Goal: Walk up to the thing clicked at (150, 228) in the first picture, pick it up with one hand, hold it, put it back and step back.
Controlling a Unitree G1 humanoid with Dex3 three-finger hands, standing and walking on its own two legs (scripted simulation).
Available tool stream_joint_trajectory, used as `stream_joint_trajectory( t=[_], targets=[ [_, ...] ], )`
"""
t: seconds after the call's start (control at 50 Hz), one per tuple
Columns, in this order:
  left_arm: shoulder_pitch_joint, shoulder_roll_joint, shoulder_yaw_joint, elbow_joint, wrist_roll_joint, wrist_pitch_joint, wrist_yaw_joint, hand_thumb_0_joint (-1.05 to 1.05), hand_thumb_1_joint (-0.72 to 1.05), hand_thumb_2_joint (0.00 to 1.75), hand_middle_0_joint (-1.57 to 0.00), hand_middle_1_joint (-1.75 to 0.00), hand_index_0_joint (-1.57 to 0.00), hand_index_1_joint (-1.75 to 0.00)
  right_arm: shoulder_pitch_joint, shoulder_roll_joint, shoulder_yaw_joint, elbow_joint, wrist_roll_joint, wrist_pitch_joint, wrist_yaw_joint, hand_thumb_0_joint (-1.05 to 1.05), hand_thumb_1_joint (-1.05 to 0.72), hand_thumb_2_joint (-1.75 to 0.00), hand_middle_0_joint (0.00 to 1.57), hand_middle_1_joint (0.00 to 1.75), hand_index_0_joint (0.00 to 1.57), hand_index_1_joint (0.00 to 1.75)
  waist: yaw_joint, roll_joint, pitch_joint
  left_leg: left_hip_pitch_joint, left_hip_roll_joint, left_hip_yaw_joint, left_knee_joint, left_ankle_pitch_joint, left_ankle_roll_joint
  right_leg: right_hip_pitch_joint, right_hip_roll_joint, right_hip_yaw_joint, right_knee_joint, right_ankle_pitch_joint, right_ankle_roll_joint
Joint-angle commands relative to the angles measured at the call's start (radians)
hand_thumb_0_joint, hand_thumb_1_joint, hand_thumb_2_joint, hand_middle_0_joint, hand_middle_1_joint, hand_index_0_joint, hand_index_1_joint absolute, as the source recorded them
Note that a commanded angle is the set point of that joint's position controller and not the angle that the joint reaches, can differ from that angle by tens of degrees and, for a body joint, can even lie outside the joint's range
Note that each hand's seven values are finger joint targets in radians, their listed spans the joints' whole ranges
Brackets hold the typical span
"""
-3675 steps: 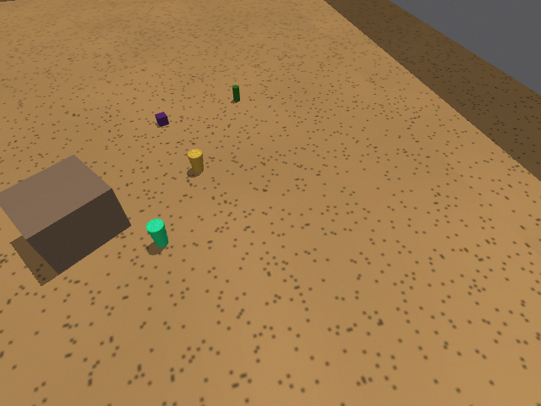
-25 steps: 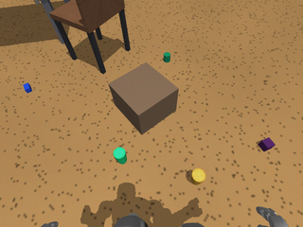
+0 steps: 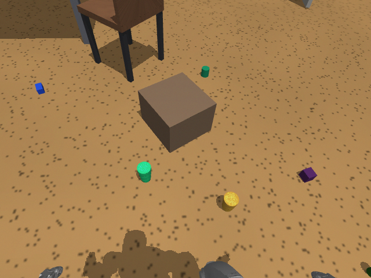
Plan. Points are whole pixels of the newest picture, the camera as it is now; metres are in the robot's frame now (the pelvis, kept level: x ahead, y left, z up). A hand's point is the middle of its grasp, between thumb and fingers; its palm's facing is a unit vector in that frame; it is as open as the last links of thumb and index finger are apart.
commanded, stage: step back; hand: left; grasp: from above
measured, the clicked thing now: (145, 173) +0.72 +0.20 -0.70
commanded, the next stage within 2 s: none
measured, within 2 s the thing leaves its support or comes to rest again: neither
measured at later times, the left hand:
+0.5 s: hand out of the picture -0.05 +0.25 -0.16, palm faces +0.01 -0.91 -0.42, open 7.4 cm
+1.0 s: hand out of the picture -0.30 +0.19 -0.14, palm faces -0.04 -0.90 -0.43, open 7.4 cm
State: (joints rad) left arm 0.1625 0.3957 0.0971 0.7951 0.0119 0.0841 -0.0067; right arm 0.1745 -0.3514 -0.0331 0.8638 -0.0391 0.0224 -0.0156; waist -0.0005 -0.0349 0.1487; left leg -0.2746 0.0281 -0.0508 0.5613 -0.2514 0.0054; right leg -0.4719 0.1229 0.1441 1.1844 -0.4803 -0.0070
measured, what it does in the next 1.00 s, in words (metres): walks backwards: right foot, then left foot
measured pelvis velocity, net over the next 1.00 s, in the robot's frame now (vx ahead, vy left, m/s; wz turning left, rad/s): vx -0.34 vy -0.08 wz -0.08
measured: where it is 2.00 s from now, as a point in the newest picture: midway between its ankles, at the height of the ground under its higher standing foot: outside the picture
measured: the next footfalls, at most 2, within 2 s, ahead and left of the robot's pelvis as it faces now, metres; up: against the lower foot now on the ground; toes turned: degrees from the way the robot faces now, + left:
right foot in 0.16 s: -0.06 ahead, -0.17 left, +0.00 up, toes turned +1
left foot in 0.48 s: -0.13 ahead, +0.07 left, +0.00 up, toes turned -2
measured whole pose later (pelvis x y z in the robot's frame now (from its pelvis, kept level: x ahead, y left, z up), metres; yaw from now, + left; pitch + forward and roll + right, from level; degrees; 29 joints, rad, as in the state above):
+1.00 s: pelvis -0.34 -0.08 -0.01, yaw -5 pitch -3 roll +2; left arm 0.29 0.36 0.07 0.92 0.05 0.05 -0.01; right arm 0.15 -0.41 -0.06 0.87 -0.02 0.07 -0.02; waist 0.05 0.02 0.10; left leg -0.54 -0.06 -0.12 0.97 -0.45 -0.01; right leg -0.21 0.00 0.05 0.66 -0.41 -0.03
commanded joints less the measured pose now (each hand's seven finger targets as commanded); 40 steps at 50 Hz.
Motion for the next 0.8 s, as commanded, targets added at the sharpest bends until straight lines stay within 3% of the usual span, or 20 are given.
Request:
stream_joint_trajectory(
  t=[0.0,0.04,0.08,0.14,0.16,0.18,0.2,0.22,0.26,0.28,0.36,0.42,0.44,0.46,0.48,0.5,0.52,0.6,0.7,0.78],
  targets=[
    [0.014,0.162,0.057,-0.085,0.006,-0.037,0.008,0.0,0.9,0.9,-0.2,-0.3,-0.2,-0.3,-0.022,-0.276,-0.085,-0.102,0.008,-0.034,-0.024,0.0,-0.9,-0.9,0.2,0.3,0.2,0.3,-0.014,0.181,-0.14,0.146,0.201,-0.173,-0.115,0.351,0.217,-0.019,-0.046,0.017,-0.101,-0.024,0.031],
    [0.031,0.153,0.05,-0.09,0.008,-0.048,0.011,0.0,0.9,0.9,-0.2,-0.3,-0.2,-0.3,-0.007,-0.29,-0.09,-0.109,0.01,-0.029,-0.028,0.0,-0.9,-0.9,0.2,0.3,0.2,0.3,-0.02,0.214,-0.182,0.228,0.23,-0.173,-0.056,0.435,0.236,0.0,-0.092,-0.007,-0.285,-0.048,0.034],
    [0.075,0.157,0.049,-0.058,0.007,-0.056,0.014,0.0,0.9,0.9,-0.2,-0.3,-0.2,-0.3,-0.04,-0.302,-0.089,-0.118,0.009,-0.016,-0.026,0.0,-0.9,-0.9,0.2,0.3,0.2,0.3,-0.008,0.243,-0.212,0.181,0.207,-0.144,-0.007,0.432,0.211,0.118,-0.117,-0.075,-0.517,-0.002,0.024],
    [0.16,0.166,0.051,0.016,0.018,-0.07,0.018,0.0,0.9,0.9,-0.2,-0.3,-0.2,-0.3,-0.066,-0.276,-0.075,-0.133,0.029,0.009,-0.016,0.0,-0.9,-0.9,0.2,0.3,0.2,0.3,0.022,0.188,-0.247,0.022,0.11,-0.074,0.112,0.26,0.129,0.357,-0.097,-0.117,-0.846,0.329,-0.007],
    [0.146,0.232,0.067,0.008,0.032,-0.074,0.017,0.0,0.9,0.9,-0.2,-0.3,-0.2,-0.3,-0.054,-0.237,-0.067,-0.14,0.037,0.012,-0.015,0.0,-0.9,-0.9,0.2,0.3,0.2,0.3,0.008,0.038,-0.232,-0.16,0.03,-0.06,0.202,0.054,0.072,0.409,-0.194,0.065,-0.793,0.359,-0.043],
    [0.115,0.325,0.09,-0.025,0.03,-0.071,0.013,0.0,0.9,0.9,-0.2,-0.3,-0.2,-0.3,-0.067,-0.197,-0.058,-0.169,0.044,0.008,-0.021,0.0,-0.9,-0.9,0.2,0.3,0.2,0.3,0.022,-0.21,-0.187,-0.312,-0.122,-0.013,0.367,-0.298,0.017,0.333,-0.381,0.3,-0.826,0.367,-0.148],
    [0.041,0.397,0.092,-0.065,0.039,-0.068,0.018,0.0,0.9,0.9,-0.2,-0.3,-0.2,-0.3,-0.094,-0.243,-0.081,-0.159,0.035,0.011,-0.038,0.0,-0.9,-0.9,0.2,0.3,0.2,0.3,0.069,-0.28,-0.132,-0.194,-0.096,-0.082,0.572,-0.396,-0.004,0.049,-0.532,0.467,-0.891,0.352,-0.288],
    [-0.017,0.345,0.081,-0.079,0.031,-0.07,0.025,0.0,0.9,0.9,-0.2,-0.3,-0.2,-0.3,-0.074,-0.273,-0.094,-0.134,0.042,0.007,-0.032,0.0,-0.9,-0.9,0.2,0.3,0.2,0.3,0.024,-0.226,-0.08,-0.12,-0.057,-0.119,0.624,-0.355,0.001,-0.047,-0.519,0.401,-0.886,0.367,-0.279],
    [-0.082,0.253,0.057,-0.087,0.03,-0.076,0.028,0.0,0.9,0.9,-0.2,-0.3,-0.2,-0.3,-0.019,-0.259,-0.081,-0.09,0.048,0.005,-0.019,0.0,-0.9,-0.9,0.2,0.3,0.2,0.3,-0.022,-0.101,-0.102,-0.174,-0.129,-0.108,0.671,-0.264,0.009,0.106,-0.363,0.127,-0.752,0.584,-0.221],
    [-0.076,0.238,0.059,-0.087,0.033,-0.074,0.03,0.0,0.9,0.9,-0.2,-0.3,-0.2,-0.3,-0.009,-0.228,-0.069,-0.093,0.05,0.0,-0.023,0.0,-0.9,-0.9,0.2,0.3,0.2,0.3,-0.016,-0.124,-0.122,-0.218,-0.146,-0.093,0.655,-0.253,0.005,0.173,-0.334,0.078,-0.717,0.634,-0.201],
    [0.022,0.22,0.05,-0.087,0.04,-0.064,0.044,0.0,0.9,0.9,-0.2,-0.3,-0.2,-0.3,-0.027,-0.2,-0.051,-0.112,0.041,-0.016,-0.025,0.0,-0.9,-0.9,0.2,0.3,0.2,0.3,0.044,-0.157,-0.142,-0.226,-0.09,-0.033,0.332,-0.276,-0.011,0.358,-0.319,0.081,-0.667,0.71,-0.185],
    [0.012,0.215,0.044,-0.096,0.017,-0.047,0.044,0.0,0.9,0.9,-0.2,-0.3,-0.2,-0.3,0.043,-0.187,-0.058,-0.086,0.021,-0.027,-0.021,0.0,-0.9,-0.9,0.2,0.3,0.2,0.3,0.016,-0.168,-0.22,-0.108,-0.049,0.03,-0.047,-0.124,0.004,0.449,-0.322,0.066,-0.531,0.767,-0.161],
    [-0.01,0.213,0.038,-0.106,0.006,-0.038,0.04,0.0,0.9,0.9,-0.2,-0.3,-0.2,-0.3,0.093,-0.191,-0.065,-0.064,0.017,-0.03,-0.02,0.0,-0.9,-0.9,0.2,0.3,0.2,0.3,-0.004,-0.136,-0.236,-0.005,-0.056,0.059,-0.211,0.052,0.006,0.401,-0.298,0.037,-0.466,0.727,-0.132],
    [0.004,0.179,0.024,-0.115,0.003,-0.03,0.037,0.0,0.9,0.9,-0.2,-0.3,-0.2,-0.3,0.08,-0.227,-0.082,-0.064,0.005,-0.03,-0.021,0.0,-0.9,-0.9,0.2,0.3,0.2,0.3,0.014,-0.072,-0.247,0.122,0.0,-0.051,-0.205,0.222,0.031,0.253,-0.25,0.021,-0.422,0.572,-0.084],
    [0.039,0.129,0.014,-0.115,-0.001,-0.026,0.035,0.0,0.9,0.9,-0.2,-0.3,-0.2,-0.3,0.05,-0.31,-0.106,-0.079,-0.008,-0.027,-0.022,0.0,-0.9,-0.9,0.2,0.3,0.2,0.3,0.034,0.138,-0.249,0.236,0.191,-0.295,-0.181,0.432,0.103,0.028,-0.115,-0.049,-0.268,0.241,-0.036],
    [0.016,0.15,0.02,-0.12,-0.001,-0.024,0.048,0.0,0.9,0.9,-0.2,-0.3,-0.2,-0.3,-0.003,-0.377,-0.11,-0.109,-0.004,-0.024,-0.015,0.0,-0.9,-0.9,0.2,0.3,0.2,0.3,0.023,0.203,-0.228,0.135,0.328,-0.398,-0.168,0.491,0.232,-0.023,-0.038,-0.039,-0.133,-0.153,-0.021],
    [-0.025,0.188,0.03,-0.105,0.006,-0.023,0.056,0.0,0.9,0.9,-0.2,-0.3,-0.2,-0.3,0.015,-0.412,-0.118,-0.107,0.004,-0.027,-0.016,0.0,-0.9,-0.9,0.2,0.3,0.2,0.3,-0.03,0.252,-0.207,-0.022,0.417,-0.514,-0.213,0.396,0.32,0.05,-0.055,0.034,-0.003,-0.198,-0.015],
    [0.055,0.192,0.044,-0.049,-0.004,-0.018,0.032,0.0,0.9,0.9,-0.2,-0.3,-0.2,-0.3,-0.099,-0.274,-0.081,-0.119,0.002,-0.029,-0.027,0.0,-0.9,-0.9,0.2,0.3,0.2,0.3,0.053,0.139,-0.127,-0.019,0.211,-0.185,-0.168,0.348,0.204,-0.006,-0.014,0.078,0.135,-0.005,-0.014],
    [0.053,0.174,0.039,-0.042,0.012,-0.035,0.022,0.0,0.9,0.9,-0.2,-0.3,-0.2,-0.3,-0.045,-0.257,-0.079,-0.113,0.009,-0.017,-0.017,0.0,-0.9,-0.9,0.2,0.3,0.2,0.3,0.0,0.185,-0.15,0.125,0.196,-0.176,-0.17,0.191,0.228,0.001,-0.043,-0.006,-0.1,-0.01,0.042],
    [0.097,0.176,0.032,-0.005,0.007,-0.05,0.017,0.0,0.9,0.9,-0.2,-0.3,-0.2,-0.3,-0.042,-0.299,-0.089,-0.113,0.003,0.003,-0.01,0.0,-0.9,-0.9,0.2,0.3,0.2,0.3,-0.003,0.275,-0.237,0.143,0.212,-0.166,-0.15,0.095,0.207,0.157,-0.115,-0.099,-0.466,-0.034,0.023]
  ],
)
